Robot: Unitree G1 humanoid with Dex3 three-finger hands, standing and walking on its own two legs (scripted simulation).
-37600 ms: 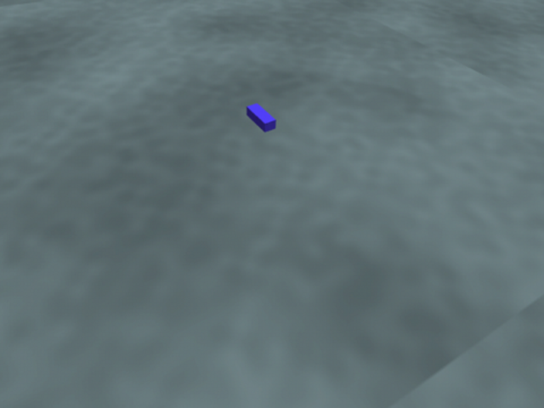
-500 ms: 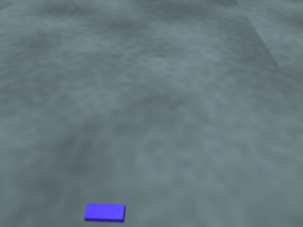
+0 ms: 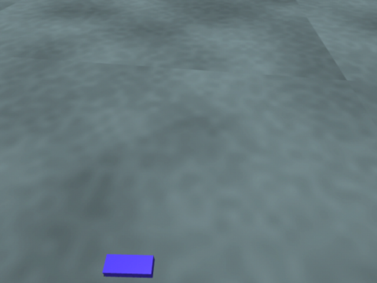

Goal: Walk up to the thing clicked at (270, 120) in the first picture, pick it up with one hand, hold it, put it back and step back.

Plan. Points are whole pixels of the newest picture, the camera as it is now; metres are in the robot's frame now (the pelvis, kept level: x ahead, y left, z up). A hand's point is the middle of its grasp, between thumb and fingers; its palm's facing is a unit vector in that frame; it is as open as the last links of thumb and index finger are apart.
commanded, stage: stand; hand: left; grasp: from above
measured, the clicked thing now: (129, 265) +0.39 +0.28 -0.75
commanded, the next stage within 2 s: step back in 0.76 s
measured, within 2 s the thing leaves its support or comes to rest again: neither
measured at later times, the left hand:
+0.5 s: hand out of the picture +0.06 +0.25 -0.16, palm faces +0.01 -0.94 -0.34, open 7.4 cm
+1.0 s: hand out of the picture +0.09 +0.29 -0.17, palm faces +0.00 -0.92 -0.38, open 7.4 cm
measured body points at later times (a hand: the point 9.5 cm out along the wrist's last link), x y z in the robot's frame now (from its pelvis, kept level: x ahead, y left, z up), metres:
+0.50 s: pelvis +0.00 +0.00 +0.00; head +0.01 +0.00 +0.45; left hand +0.06 +0.30 -0.14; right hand +0.06 -0.30 -0.14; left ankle +0.01 +0.14 -0.75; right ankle +0.00 -0.13 -0.75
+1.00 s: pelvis -0.03 +0.03 -0.02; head +0.03 +0.03 +0.43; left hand +0.09 +0.34 -0.14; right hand +0.06 -0.30 -0.14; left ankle -0.04 +0.14 -0.73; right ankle +0.00 -0.12 -0.75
